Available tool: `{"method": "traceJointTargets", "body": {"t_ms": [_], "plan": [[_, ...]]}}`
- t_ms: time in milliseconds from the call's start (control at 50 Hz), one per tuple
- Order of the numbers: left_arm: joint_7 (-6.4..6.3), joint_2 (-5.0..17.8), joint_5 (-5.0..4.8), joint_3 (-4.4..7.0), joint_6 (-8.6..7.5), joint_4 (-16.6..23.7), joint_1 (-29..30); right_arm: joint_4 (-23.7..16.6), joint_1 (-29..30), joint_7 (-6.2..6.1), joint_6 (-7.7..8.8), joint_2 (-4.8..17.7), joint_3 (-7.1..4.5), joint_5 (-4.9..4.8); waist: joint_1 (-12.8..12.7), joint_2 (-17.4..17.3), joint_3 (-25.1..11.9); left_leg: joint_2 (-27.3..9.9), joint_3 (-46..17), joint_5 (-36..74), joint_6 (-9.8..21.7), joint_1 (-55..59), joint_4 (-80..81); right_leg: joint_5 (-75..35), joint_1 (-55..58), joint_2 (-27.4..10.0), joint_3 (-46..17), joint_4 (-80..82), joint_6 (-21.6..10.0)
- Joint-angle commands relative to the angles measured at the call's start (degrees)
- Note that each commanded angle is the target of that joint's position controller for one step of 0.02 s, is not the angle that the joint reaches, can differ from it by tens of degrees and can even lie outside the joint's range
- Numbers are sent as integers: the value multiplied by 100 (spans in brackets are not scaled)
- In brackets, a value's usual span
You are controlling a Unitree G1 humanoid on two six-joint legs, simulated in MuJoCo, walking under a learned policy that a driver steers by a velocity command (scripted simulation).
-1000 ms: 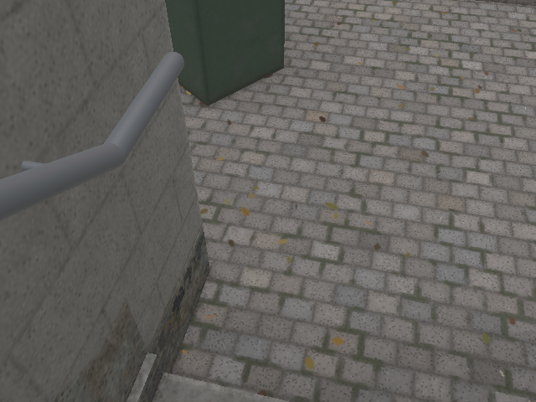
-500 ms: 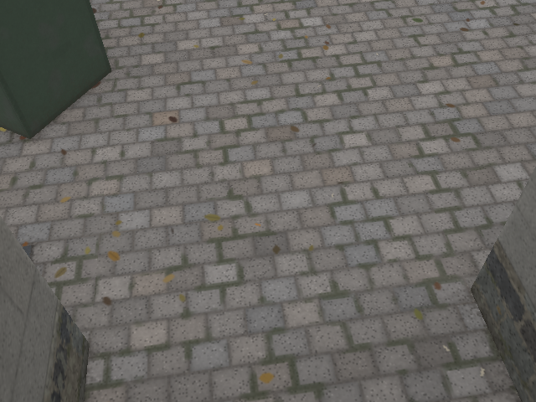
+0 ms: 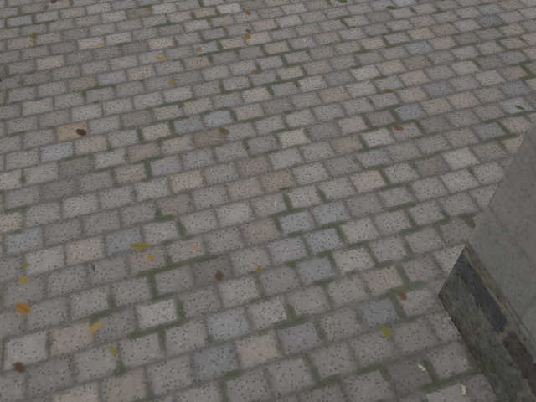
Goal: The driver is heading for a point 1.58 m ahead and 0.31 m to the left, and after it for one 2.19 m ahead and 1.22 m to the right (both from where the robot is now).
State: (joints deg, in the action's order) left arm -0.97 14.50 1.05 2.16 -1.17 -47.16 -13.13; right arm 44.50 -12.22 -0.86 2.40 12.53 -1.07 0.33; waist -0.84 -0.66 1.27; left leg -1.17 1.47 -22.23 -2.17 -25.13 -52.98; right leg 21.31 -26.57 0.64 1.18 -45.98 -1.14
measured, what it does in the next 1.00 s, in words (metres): steps on the spot: right foot, then left foot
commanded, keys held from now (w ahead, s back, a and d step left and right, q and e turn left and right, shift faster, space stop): s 0.26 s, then no key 0.32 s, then w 0.42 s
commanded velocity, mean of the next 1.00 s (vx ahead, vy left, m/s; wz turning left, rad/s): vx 0.03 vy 0.00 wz -0.05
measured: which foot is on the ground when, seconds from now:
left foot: down 0.00-0.40, up 0.42-0.74, down 0.76-1.00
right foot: down 0.00-0.02, up 0.04-0.38, down 0.40-0.80, up 0.82-1.00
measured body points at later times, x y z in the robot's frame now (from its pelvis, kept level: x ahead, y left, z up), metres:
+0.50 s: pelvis -0.06 -0.01 +0.02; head -0.04 -0.03 +0.47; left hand +0.07 +0.22 -0.10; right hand +0.07 -0.27 -0.11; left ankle -0.05 +0.12 -0.67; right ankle -0.03 -0.09 -0.71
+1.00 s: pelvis -0.04 -0.01 +0.03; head -0.03 -0.01 +0.48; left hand +0.04 +0.23 -0.11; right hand -0.20 -0.21 -0.10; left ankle -0.13 +0.10 -0.70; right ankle +0.06 -0.15 -0.59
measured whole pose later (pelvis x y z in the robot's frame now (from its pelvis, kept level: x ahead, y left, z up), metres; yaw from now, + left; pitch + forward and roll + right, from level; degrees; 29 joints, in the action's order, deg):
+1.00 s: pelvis -0.04 -0.01 +0.03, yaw +0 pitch +5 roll +1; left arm 3.2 12.8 4.8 2.1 -3.0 -52.5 -19.1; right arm 62.9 -37.4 2.5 7.0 9.3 -1.3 4.2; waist 6.4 0.7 -5.7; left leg 1.6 0.0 -19.8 3.9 -6.5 -21.3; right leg 4.5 -50.3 -1.8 -2.2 -70.6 -1.8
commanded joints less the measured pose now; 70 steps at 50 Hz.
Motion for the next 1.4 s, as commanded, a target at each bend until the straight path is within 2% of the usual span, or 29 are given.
{"method": "traceJointTargets", "body": {"t_ms": [20,40,120,240,380,420,440,500,580,600,680,720,780,800,840,900,1020,1040,1100,1120,1140,1160,1180,1200,1220,1260,1300,1340,1400], "plan": [[-352,363,-158,184,463,574,-142,-15,-788,-264,-23,963,-236,-234,-71,-734,-842,-961,-1186,6620,370,1713,1639,-2601,106,-21,-284,-1173,-299],[-353,65,-77,117,586,599,44,-175,-613,-219,-84,870,-164,-287,-8,-1619,-768,-1759,-2309,9209,868,2668,1745,1259,-1648,598,-328,-1925,-134],[-328,148,-76,120,574,411,606,-274,-179,-359,-351,891,-167,-164,-122,-533,-395,-1795,-1885,7754,1694,2053,2072,817,-1738,533,-1032,-2717,111],[-180,75,-157,-20,799,318,1107,-160,13,-227,-296,670,-157,-118,56,-1012,-706,-1021,-767,6859,1387,1988,2212,-189,-98,321,3,-687,52],[-159,-79,-105,-118,561,117,751,5,262,-284,-536,908,-204,-97,-7,-797,-644,-1076,-934,3174,1221,1389,2261,-1082,1407,150,304,1943,-196],[-185,416,70,-88,440,-18,199,-4,-226,-236,-550,373,-106,-94,183,1033,-958,-15,-499,-765,708,-587,574,-3675,3224,-1576,-2017,1953,-642],[-200,881,5,16,451,-74,4,-97,55,-295,-576,404,-89,-51,-244,1527,-812,676,-1083,-1525,580,-845,-92,-3179,2255,-2019,-2723,2602,-1350],[-263,265,94,-205,394,38,961,192,132,-158,-465,679,-186,-59,333,602,-260,556,-1237,-51,315,-174,-979,-1235,933,-1358,-1745,3186,-1279],[-204,2,11,-316,330,-240,450,428,51,-30,-549,417,-76,70,224,601,-131,354,-956,32,61,-3,91,61,1177,-1005,-1424,3247,-818],[163,1204,282,122,92,-204,109,422,-714,236,-457,661,-160,245,63,725,1218,596,-19,-311,-206,-111,-829,1568,-362,-1270,-1419,3912,-1048],[43,1074,-73,331,-196,-404,-103,866,-1470,469,-289,622,-283,311,131,803,308,447,209,-825,-265,1441,1409,2582,-11,-1396,-1688,4128,-495],[-42,1107,-46,446,-108,-211,-62,988,-1164,400,-78,576,-287,229,6,559,-4,330,95,384,22,1818,3058,2415,705,-1437,-1922,3488,-654],[5,647,164,405,-25,18,-372,1770,-2876,315,156,267,-300,557,488,103,-311,-57,-311,95,726,3735,3243,2033,-587,-648,-1461,2040,-687],[74,172,132,265,-61,95,-183,2132,-4036,327,248,332,-354,602,1029,-294,106,-981,-1705,-1017,1568,4562,3051,1750,-2748,63,-824,738,-229],[131,-188,70,119,-197,232,168,1766,-3018,349,374,988,-472,604,983,-330,1272,-2648,-4598,-3516,2774,3796,4932,474,-5310,44,-1594,-410,-94],[164,258,445,168,-318,-464,-898,1359,-1744,415,468,-29,-135,277,157,-432,362,-1580,-2450,-804,2023,1867,4634,-1012,-3374,-124,-891,-2868,-187],[509,109,325,-91,-211,-186,-400,1470,-2085,252,705,516,-48,350,514,-663,490,-734,-626,-497,1470,-887,4384,-1714,-724,-374,437,-2148,70],[450,39,385,-129,-285,-192,-416,1565,-2152,271,700,481,15,553,463,-774,377,-832,-660,151,1415,-613,4061,-2150,-448,-512,167,-2440,-52],[375,258,288,-65,-396,488,1002,1491,-2510,240,613,821,-111,233,977,-752,313,-1112,-1068,1337,1725,1535,3528,-96,-1112,-223,829,-218,-51],[342,95,260,-111,-468,454,569,1330,-2123,228,596,1125,-204,360,629,-943,196,-1309,-1080,2036,1604,1553,3027,-350,-461,-310,438,-306,-139],[326,353,218,39,-565,334,152,1146,-1678,196,543,1195,-292,61,322,-402,57,-1067,-917,2667,1690,1608,2399,21,150,203,1173,985,-162],[345,610,221,208,-639,-19,-878,1265,-2009,271,514,1043,-272,372,35,172,-520,-543,-573,2918,1358,981,798,-1025,2071,166,794,959,-303],[300,1026,488,380,-724,-379,-2395,1231,-2471,328,564,235,-123,518,-308,1415,-1850,324,-384,-549,775,-850,-1531,-3668,4600,-901,-810,598,-1486],[528,862,665,252,-802,-619,-3903,818,-2298,383,724,-369,-15,334,-738,1581,-2199,1287,-1276,-2159,735,-2939,-3127,-3509,6024,-2189,-3908,1629,-2914],[620,938,747,426,-849,-704,-3549,209,-331,300,807,106,-190,25,-1154,400,225,953,-1790,-1533,836,-4690,-3064,-2201,4581,-2558,-4260,2223,-2640],[592,233,285,182,-709,-504,-1745,256,114,168,684,250,-291,150,-230,-343,195,-129,-1327,21,812,-3961,-2594,-508,2608,-2230,-3047,2095,-2107],[472,-649,413,-59,-536,-268,-1142,656,-766,127,434,-331,-80,491,216,124,408,-461,-1251,1106,921,-2653,-1964,-447,623,-1642,-1814,2053,-1677],[248,-1089,487,-252,-656,-75,-388,682,-800,460,295,-245,16,729,433,334,144,-479,-1229,3259,1051,-2063,-825,-1348,-218,-1021,-739,1879,-1207],[217,-232,559,-238,-844,-347,-687,345,91,636,149,372,-95,429,225,447,-156,-367,-292,5301,678,-5,339,94,-1555,-598,123,1524,-1006]]}}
